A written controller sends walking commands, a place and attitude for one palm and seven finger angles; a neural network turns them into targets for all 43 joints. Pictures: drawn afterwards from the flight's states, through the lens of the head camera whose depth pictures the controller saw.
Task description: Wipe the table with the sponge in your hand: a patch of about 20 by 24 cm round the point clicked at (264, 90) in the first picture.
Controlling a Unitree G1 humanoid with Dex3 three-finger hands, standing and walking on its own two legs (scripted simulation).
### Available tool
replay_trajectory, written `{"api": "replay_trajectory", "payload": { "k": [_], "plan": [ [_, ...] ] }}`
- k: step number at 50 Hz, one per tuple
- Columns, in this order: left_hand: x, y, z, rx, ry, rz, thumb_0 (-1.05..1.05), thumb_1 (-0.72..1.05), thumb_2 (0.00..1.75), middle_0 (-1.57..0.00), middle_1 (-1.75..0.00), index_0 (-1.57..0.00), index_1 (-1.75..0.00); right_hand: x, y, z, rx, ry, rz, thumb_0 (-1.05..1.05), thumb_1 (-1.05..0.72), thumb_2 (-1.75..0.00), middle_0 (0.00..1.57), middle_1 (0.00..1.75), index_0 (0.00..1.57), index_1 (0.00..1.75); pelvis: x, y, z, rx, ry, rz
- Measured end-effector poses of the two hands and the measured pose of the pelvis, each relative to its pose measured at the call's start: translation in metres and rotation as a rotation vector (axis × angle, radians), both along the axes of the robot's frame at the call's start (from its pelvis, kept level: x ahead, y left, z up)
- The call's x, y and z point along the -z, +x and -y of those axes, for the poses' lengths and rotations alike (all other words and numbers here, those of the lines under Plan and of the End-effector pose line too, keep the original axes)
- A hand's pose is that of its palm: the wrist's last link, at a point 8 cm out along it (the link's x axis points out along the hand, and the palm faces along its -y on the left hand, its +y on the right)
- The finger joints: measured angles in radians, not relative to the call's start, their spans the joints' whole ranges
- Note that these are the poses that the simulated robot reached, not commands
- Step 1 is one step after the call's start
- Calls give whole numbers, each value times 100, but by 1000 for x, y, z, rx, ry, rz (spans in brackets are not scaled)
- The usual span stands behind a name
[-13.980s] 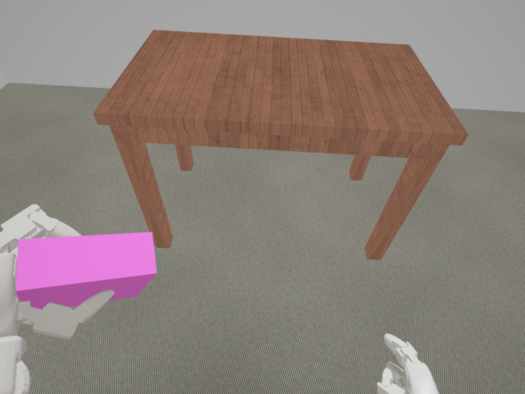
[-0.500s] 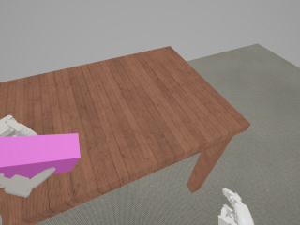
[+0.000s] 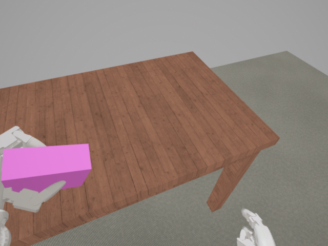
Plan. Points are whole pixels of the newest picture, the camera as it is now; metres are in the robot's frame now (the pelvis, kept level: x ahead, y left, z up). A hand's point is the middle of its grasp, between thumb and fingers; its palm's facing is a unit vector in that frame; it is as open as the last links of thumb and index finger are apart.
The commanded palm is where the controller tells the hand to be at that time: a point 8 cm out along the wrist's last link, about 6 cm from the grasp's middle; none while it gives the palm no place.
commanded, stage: shuffle to correct the standing spot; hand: left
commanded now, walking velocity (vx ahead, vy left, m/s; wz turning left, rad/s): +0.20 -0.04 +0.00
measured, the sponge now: (61, 169) +0.23 +0.21 +0.14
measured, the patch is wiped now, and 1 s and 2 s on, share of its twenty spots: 0.00 0.00 0.00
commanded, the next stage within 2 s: come to a stop and stand still in 1.32 s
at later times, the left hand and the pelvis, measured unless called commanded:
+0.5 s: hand (35, 168) +0.22 +0.25 +0.15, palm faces +0.37 -0.85 -0.38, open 9.3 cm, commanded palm +0.16 +0.28 +0.18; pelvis +0.00 +0.00 +0.00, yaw +0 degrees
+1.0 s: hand (37, 166) +0.22 +0.24 +0.16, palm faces +0.36 -0.85 -0.38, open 9.3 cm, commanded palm +0.16 +0.28 +0.18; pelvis +0.00 +0.00 +0.00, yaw +0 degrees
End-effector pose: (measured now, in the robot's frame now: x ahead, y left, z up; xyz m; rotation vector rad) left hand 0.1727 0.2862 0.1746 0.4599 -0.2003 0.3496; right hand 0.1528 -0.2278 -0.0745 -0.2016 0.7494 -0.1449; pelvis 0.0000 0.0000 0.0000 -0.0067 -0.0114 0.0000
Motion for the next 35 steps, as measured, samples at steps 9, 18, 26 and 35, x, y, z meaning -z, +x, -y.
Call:
{"api": "replay_trajectory", "payload": {
  "k": [9, 18, 26, 35],
  "plan": [
    [-3, 7, 0, 34, -6, 26, 1, -42, 103, -84, -134, -82, -135, -3, 2, -13, -14, -3, 3, 1, -91, -90, 20, 30, 20, 30, -2, -1, -8, -5, -1, -2],
    [-8, 4, -4, 21, 23, 3, 1, -42, 103, -84, -134, -82, -135, -3, 8, -18, -13, 26, 24, 1, -91, -90, 20, 30, 21, 30, -2, 2, -8, -1, -5, -13],
    [5, 5, -1, -6, -36, -16, 1, -42, 103, -84, -134, -82, -135, -2, 8, -9, -19, 3, 7, 1, -91, -90, 20, 30, 21, 30, -2, 4, -3, -5, -5, -11],
    [-6, 12, 8, 40, -8, 25, 1, -42, 103, -84, -134, -82, -135, -6, 10, 2, 7, -10, 20, 1, -91, -90, 20, 30, 20, 30, -1, 5, 0, -3, -5, -9]
  ]
}}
